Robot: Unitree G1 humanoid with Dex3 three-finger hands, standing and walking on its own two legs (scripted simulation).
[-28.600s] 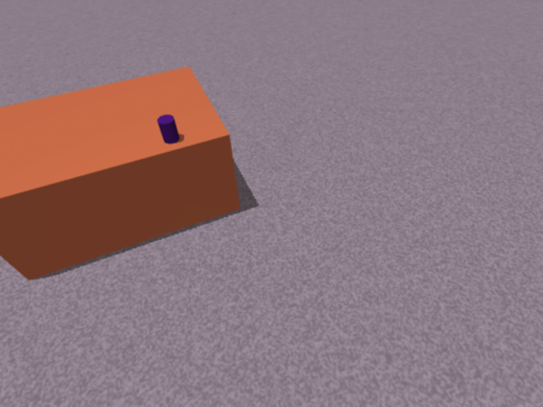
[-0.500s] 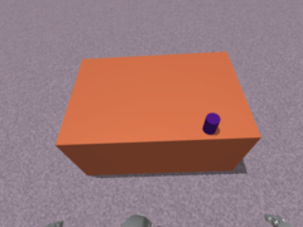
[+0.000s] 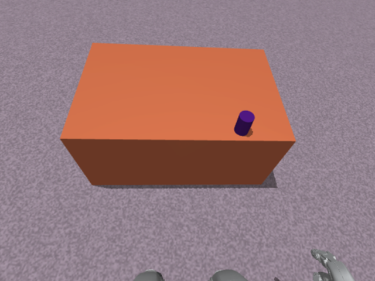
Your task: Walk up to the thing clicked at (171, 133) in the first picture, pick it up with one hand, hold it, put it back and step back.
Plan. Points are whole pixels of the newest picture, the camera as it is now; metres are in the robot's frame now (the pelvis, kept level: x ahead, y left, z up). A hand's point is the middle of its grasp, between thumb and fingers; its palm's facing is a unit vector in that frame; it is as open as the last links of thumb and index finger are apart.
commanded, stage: step back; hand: right
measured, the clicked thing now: (244, 123) +0.71 -0.23 -0.27
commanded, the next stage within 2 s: stand in 2.00 s
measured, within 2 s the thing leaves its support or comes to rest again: neither
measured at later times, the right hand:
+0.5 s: hand out of the picture -0.07 -0.29 -0.16, palm faces -0.14 +0.91 -0.39, open 7.4 cm
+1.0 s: hand out of the picture -0.20 -0.36 -0.16, palm faces -0.10 +0.92 -0.38, open 7.4 cm
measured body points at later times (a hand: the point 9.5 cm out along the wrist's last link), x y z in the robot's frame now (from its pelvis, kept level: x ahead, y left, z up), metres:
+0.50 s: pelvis -0.16 -0.04 -0.02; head -0.10 -0.02 +0.43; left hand -0.05 +0.29 -0.12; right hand -0.06 -0.34 -0.14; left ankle -0.16 +0.07 -0.73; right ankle -0.09 -0.16 -0.72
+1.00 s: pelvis -0.32 -0.09 -0.01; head -0.28 -0.11 +0.44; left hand -0.29 +0.23 -0.11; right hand -0.20 -0.40 -0.13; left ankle -0.32 +0.05 -0.66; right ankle -0.30 -0.20 -0.73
